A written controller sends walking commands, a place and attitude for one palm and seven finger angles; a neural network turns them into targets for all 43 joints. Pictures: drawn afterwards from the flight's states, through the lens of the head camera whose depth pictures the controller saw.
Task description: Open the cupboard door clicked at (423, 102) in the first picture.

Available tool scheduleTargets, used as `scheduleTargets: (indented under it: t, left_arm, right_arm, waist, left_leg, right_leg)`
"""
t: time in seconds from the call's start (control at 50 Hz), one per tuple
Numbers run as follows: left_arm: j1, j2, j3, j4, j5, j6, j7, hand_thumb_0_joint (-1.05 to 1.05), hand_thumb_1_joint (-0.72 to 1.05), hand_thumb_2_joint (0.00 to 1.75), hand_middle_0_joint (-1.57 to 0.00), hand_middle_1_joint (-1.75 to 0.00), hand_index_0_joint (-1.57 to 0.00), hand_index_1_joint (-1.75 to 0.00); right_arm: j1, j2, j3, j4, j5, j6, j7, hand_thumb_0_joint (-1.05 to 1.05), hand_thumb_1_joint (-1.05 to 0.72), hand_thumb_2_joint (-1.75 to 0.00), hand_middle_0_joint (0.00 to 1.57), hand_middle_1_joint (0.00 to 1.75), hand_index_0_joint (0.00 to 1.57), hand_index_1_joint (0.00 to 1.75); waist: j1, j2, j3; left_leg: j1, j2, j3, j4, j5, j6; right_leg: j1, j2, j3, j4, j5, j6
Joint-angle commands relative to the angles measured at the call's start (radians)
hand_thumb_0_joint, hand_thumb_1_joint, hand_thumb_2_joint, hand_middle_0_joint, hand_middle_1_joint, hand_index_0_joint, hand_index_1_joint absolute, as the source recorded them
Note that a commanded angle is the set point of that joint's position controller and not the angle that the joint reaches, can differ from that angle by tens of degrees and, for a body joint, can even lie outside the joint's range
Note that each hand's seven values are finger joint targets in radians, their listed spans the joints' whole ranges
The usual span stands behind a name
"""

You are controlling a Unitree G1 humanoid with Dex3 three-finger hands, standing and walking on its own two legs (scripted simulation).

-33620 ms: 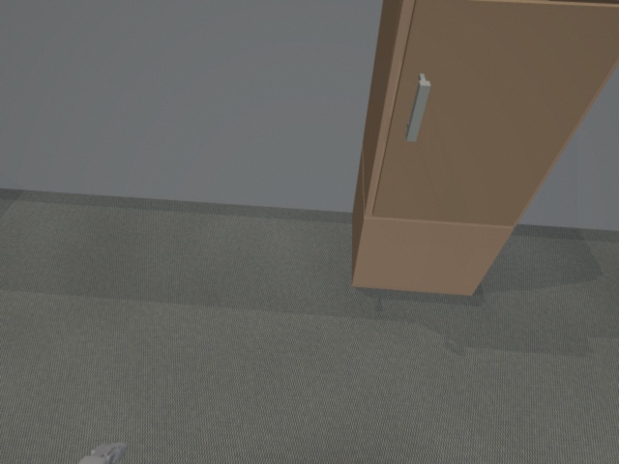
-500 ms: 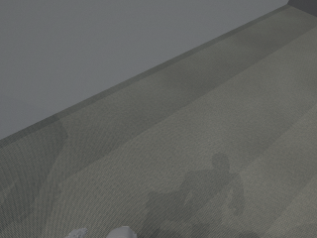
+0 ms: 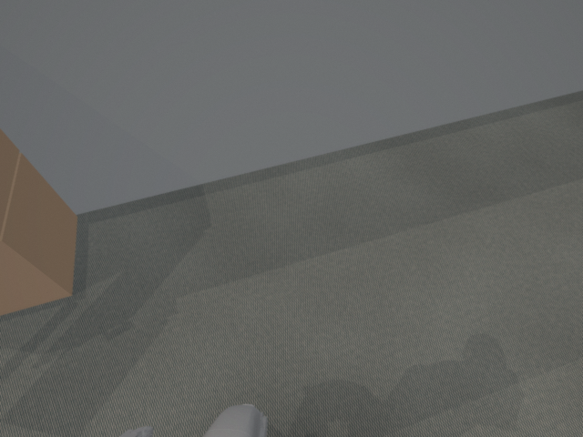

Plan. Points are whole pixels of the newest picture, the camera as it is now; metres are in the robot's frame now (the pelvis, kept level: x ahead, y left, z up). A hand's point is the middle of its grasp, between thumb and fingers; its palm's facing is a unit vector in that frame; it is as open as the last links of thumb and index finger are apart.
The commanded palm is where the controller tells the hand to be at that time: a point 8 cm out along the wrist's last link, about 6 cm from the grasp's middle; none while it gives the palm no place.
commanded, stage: turn to face it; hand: left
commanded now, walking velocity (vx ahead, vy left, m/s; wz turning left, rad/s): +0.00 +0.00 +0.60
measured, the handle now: out of the picture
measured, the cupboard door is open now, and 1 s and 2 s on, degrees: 42 42 42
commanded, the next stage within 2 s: take the last steps up to it in 1.56 s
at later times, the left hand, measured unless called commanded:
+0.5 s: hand out of the picture +0.05 +0.23 -0.16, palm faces +0.31 -0.91 -0.29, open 7.4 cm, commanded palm none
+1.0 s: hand out of the picture -0.07 +0.20 -0.18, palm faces +0.60 -0.77 -0.22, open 7.4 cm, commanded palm none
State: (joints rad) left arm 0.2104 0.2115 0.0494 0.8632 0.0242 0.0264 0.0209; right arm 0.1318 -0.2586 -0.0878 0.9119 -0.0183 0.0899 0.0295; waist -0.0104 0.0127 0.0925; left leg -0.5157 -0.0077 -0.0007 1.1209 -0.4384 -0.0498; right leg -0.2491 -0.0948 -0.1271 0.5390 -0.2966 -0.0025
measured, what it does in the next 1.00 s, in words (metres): steps on the spot, turning left: left foot, then right foot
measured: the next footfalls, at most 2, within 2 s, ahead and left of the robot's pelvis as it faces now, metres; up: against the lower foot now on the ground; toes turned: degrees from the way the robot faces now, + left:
left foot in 0.18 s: +0.04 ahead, +0.14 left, +0.00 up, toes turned +11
right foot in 0.52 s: +0.10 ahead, -0.13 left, +0.00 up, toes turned +16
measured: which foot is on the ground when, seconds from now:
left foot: up 0.00-0.16, down 0.18-0.52, up 0.54-0.84, down 0.86-1.00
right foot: down 0.00-0.18, up 0.20-0.50, down 0.52-0.86, up 0.88-1.00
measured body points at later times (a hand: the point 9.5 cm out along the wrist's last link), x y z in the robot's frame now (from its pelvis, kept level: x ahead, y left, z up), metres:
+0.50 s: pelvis +0.01 -0.01 -0.01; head +0.05 -0.01 +0.44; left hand +0.04 +0.28 -0.13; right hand +0.16 -0.23 -0.15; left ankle +0.00 +0.13 -0.74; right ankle +0.06 -0.14 -0.73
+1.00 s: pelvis +0.00 -0.01 -0.01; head +0.02 +0.04 +0.44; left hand -0.10 +0.24 -0.17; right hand +0.23 -0.16 -0.13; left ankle -0.04 +0.08 -0.74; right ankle +0.06 -0.14 -0.67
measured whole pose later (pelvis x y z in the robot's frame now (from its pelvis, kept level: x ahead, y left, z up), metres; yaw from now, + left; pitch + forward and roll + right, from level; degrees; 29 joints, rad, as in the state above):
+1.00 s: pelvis +0.00 -0.01 -0.01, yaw +36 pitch +1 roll -1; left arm 0.19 0.26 0.08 0.91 0.02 0.07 0.01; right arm 0.15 -0.21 -0.05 0.89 -0.02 0.03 0.01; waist 0.00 -0.06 0.09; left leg -0.32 -0.02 0.01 0.58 -0.28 0.03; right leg -0.48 -0.10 -0.05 1.07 -0.46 0.08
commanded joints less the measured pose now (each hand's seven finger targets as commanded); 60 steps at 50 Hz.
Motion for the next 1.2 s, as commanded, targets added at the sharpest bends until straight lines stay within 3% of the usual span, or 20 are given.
scheduleTargets:
  t: [0.0,0.06,0.12,0.16,0.18,0.2,0.28,0.44,0.46,0.5,0.52,0.6,0.72,0.8,0.82,0.84,0.86,0.9,0.98,1.18]
  left_arm:
    - [0.039,0.188,0.046,-0.058,0.004,-0.035,0.01,0.0,0.9,0.9,-0.2,-0.3,-0.2,-0.3]
    - [0.092,0.218,0.057,-0.027,0.008,-0.034,0.008,0.0,0.9,0.9,-0.2,-0.3,-0.2,-0.3]
    - [0.048,0.22,0.065,-0.031,-0.009,-0.029,-0.001,0.0,0.9,0.9,-0.2,-0.3,-0.2,-0.3]
    - [-0.015,0.112,0.03,-0.096,-0.017,-0.021,-0.011,0.0,0.9,0.9,-0.2,-0.3,-0.2,-0.3]
    - [-0.07,0.133,0.032,-0.113,-0.01,-0.008,-0.005,0.0,0.9,0.9,-0.2,-0.3,-0.2,-0.3]
    - [-0.076,0.128,0.036,-0.126,-0.01,-0.006,-0.007,0.0,0.9,0.9,-0.2,-0.3,-0.2,-0.3]
    - [-0.041,0.123,0.042,-0.06,-0.008,0.008,-0.013,0.0,0.9,0.9,-0.2,-0.3,-0.2,-0.3]
    - [0.028,0.113,0.041,-0.048,-0.015,-0.006,-0.013,0.0,0.9,0.9,-0.2,-0.3,-0.2,-0.3]
    - [0.072,0.141,0.048,-0.04,-0.012,-0.014,-0.01,0.0,0.9,0.9,-0.2,-0.3,-0.2,-0.3]
    - [0.11,0.29,0.075,-0.045,0.009,-0.027,0.006,0.0,0.9,0.9,-0.2,-0.3,-0.2,-0.3]
    - [0.081,0.268,0.062,-0.053,0.001,-0.027,0.01,0.0,0.9,0.9,-0.2,-0.3,-0.2,-0.3]
    - [-0.056,0.161,0.035,-0.088,-0.003,-0.027,0.01,0.0,0.9,0.9,-0.2,-0.3,-0.2,-0.3]
    - [0.052,0.22,0.055,-0.044,0.006,-0.031,0.007,0.0,0.9,0.9,-0.2,-0.3,-0.2,-0.3]
    - [0.034,0.22,0.063,-0.037,-0.008,-0.024,-0.003,0.0,0.9,0.9,-0.2,-0.3,-0.2,-0.3]
    - [0.029,0.184,0.057,-0.053,-0.015,-0.018,-0.008,0.0,0.9,0.9,-0.2,-0.3,-0.2,-0.3]
    - [-0.014,0.113,0.037,-0.095,-0.019,-0.011,-0.014,0.0,0.9,0.9,-0.2,-0.3,-0.2,-0.3]
    - [-0.098,0.134,0.028,-0.118,-0.009,-0.001,-0.008,0.0,0.9,0.9,-0.2,-0.3,-0.2,-0.3]
    - [-0.103,0.123,0.042,-0.095,-0.002,0.003,-0.008,0.0,0.9,0.9,-0.2,-0.3,-0.2,-0.3]
    - [-0.053,0.122,0.042,-0.046,-0.005,0.006,-0.017,0.0,0.9,0.9,-0.2,-0.3,-0.2,-0.3]
    - [0.005,0.124,0.036,-0.044,-0.017,-0.006,-0.006,0.0,0.9,0.9,-0.2,-0.3,-0.2,-0.3]
  right_arm:
    - [-0.084,-0.032,0.005,-0.104,0.009,-0.04,0.006,0.0,-0.9,-0.9,0.2,0.3,0.2,0.3]
    - [-0.1,-0.02,0.015,-0.112,0.013,-0.054,0.005,0.0,-0.9,-0.9,0.2,0.3,0.2,0.3]
    - [0.024,-0.072,0.005,-0.082,0.007,-0.066,-0.001,0.0,-0.9,-0.9,0.2,0.3,0.2,0.3]
    - [0.159,-0.253,-0.043,-0.063,-0.003,-0.074,-0.018,0.0,-0.9,-0.9,0.2,0.3,0.2,0.3]
    - [0.205,-0.265,-0.041,-0.041,-0.004,-0.066,-0.029,0.0,-0.9,-0.9,0.2,0.3,0.2,0.3]
    - [0.174,-0.258,-0.036,-0.059,-0.008,-0.07,-0.036,0.0,-0.9,-0.9,0.2,0.3,0.2,0.3]
    - [0.036,-0.167,-0.011,-0.082,-0.006,-0.079,-0.051,0.0,-0.9,-0.9,0.2,0.3,0.2,0.3]
    - [-0.015,-0.184,-0.027,-0.09,-0.006,-0.061,-0.039,0.0,-0.9,-0.9,0.2,0.3,0.2,0.3]
    - [-0.033,-0.169,-0.027,-0.098,0.002,-0.06,-0.036,0.0,-0.9,-0.9,0.2,0.3,0.2,0.3]
    - [-0.047,-0.068,-0.014,-0.139,0.011,-0.061,-0.026,0.0,-0.9,-0.9,0.2,0.3,0.2,0.3]
    - [-0.044,-0.109,-0.019,-0.131,0.003,-0.056,-0.02,0.0,-0.9,-0.9,0.2,0.3,0.2,0.3]
    - [-0.004,-0.073,-0.014,-0.079,0.001,-0.03,0.0,0.0,-0.9,-0.9,0.2,0.3,0.2,0.3]
    - [-0.07,-0.025,0.009,-0.097,0.011,-0.044,0.008,0.0,-0.9,-0.9,0.2,0.3,0.2,0.3]
    - [0.034,-0.064,0.003,-0.073,0.008,-0.062,0.001,0.0,-0.9,-0.9,0.2,0.3,0.2,0.3]
    - [0.091,-0.137,-0.014,-0.063,0.004,-0.07,-0.005,0.0,-0.9,-0.9,0.2,0.3,0.2,0.3]
    - [0.159,-0.249,-0.044,-0.06,-0.005,-0.071,-0.016,0.0,-0.9,-0.9,0.2,0.3,0.2,0.3]
    - [0.217,-0.265,-0.045,-0.036,-0.004,-0.065,-0.027,0.0,-0.9,-0.9,0.2,0.3,0.2,0.3]
    - [0.129,-0.221,-0.032,-0.056,-0.011,-0.073,-0.039,0.0,-0.9,-0.9,0.2,0.3,0.2,0.3]
    - [0.061,-0.162,-0.01,-0.068,-0.006,-0.085,-0.05,0.0,-0.9,-0.9,0.2,0.3,0.2,0.3]
    - [0.014,-0.172,-0.026,-0.072,-0.004,-0.062,-0.039,0.0,-0.9,-0.9,0.2,0.3,0.2,0.3]
  waist:
    - [0.039,-0.18,-0.13]
    - [0.068,-0.207,-0.16]
    - [-0.009,-0.148,-0.19]
    - [-0.086,0.294,-0.246]
    - [-0.099,0.193,-0.252]
    - [-0.076,0.101,-0.201]
    - [-0.005,0.18,-0.159]
    - [0.032,0.144,-0.14]
    - [0.058,0.094,-0.149]
    - [0.091,-0.365,-0.137]
    - [0.071,-0.282,-0.124]
    - [-0.006,-0.262,-0.071]
    - [0.055,-0.209,-0.116]
    - [-0.002,-0.15,-0.169]
    - [-0.036,0.029,-0.213]
    - [-0.081,0.313,-0.205]
    - [-0.102,0.217,-0.202]
    - [-0.06,0.216,-0.173]
    - [-0.007,0.13,-0.15]
    - [0.025,0.154,-0.155]
  left_leg:
    - [0.0,0.029,0.064,-0.217,-0.017,-0.022]
    - [0.075,0.005,0.105,-0.413,-0.018,-0.007]
    - [0.327,0.009,0.091,-0.688,0.253,0.02]
    - [0.607,0.406,-0.424,-0.733,0.877,0.233]
    - [0.58,0.437,-0.406,-0.706,0.933,0.306]
    - [0.495,0.422,-0.371,-0.728,0.778,0.307]
    - [0.372,0.241,-0.232,-0.741,0.664,0.205]
    - [0.183,0.174,-0.291,-0.695,0.405,0.167]
    - [0.109,0.131,-0.269,-0.641,0.335,0.13]
    - [-0.115,-0.077,-0.022,-0.181,-0.167,0.006]
    - [-0.085,-0.013,-0.071,0.002,-0.172,0.019]
    - [-0.037,0.036,-0.009,0.063,-0.004,-0.01]
    - [0.068,0.015,0.095,-0.318,-0.03,-0.015]
    - [0.309,0.008,0.093,-0.65,0.204,0.011]
    - [0.462,0.127,-0.069,-0.721,0.35,0.062]
    - [0.543,0.391,-0.437,-0.772,0.666,0.214]
    - [0.509,0.429,-0.433,-0.752,0.733,0.286]
    - [0.391,0.328,-0.374,-0.786,0.47,0.258]
    - [0.371,0.231,-0.258,-0.777,0.563,0.196]
    - [0.203,0.168,-0.337,-0.699,0.459,0.173]
  right_leg:
    - [0.201,-0.235,0.098,-0.149,0.51,-0.108]
    - [0.265,-0.257,0.079,-0.068,0.644,-0.103]
    - [0.116,-0.233,-0.006,0.092,0.519,-0.017]
    - [-0.341,-0.032,-0.022,0.487,-0.348,0.104]
    - [-0.365,-0.033,0.094,0.589,-0.36,0.086]
    - [-0.369,-0.042,0.104,0.623,-0.297,0.084]
    - [-0.294,-0.01,0.135,0.575,-0.138,0.09]
    - [0.042,0.085,0.073,0.053,-0.028,0.07]
    - [0.149,0.063,0.093,-0.078,0.048,0.065]
    - [0.219,-0.383,0.529,-0.316,0.07,-0.106]
    - [0.115,-0.398,0.483,-0.296,0.104,-0.158]
    - [0.037,-0.222,0.172,-0.237,0.253,-0.104]
    - [0.172,-0.261,0.099,-0.148,0.44,-0.112]
    - [0.086,-0.242,0.011,0.032,0.393,-0.025]
    - [-0.065,-0.182,-0.038,0.191,0.215,0.034]
    - [-0.337,-0.037,-0.049,0.417,-0.34,0.109]
    - [-0.358,-0.035,0.077,0.539,-0.358,0.089]
    - [-0.358,-0.032,0.122,0.606,-0.238,0.079]
    - [-0.315,-0.003,0.137,0.574,-0.096,0.087]
    - [0.051,0.087,0.097,0.029,-0.027,0.068]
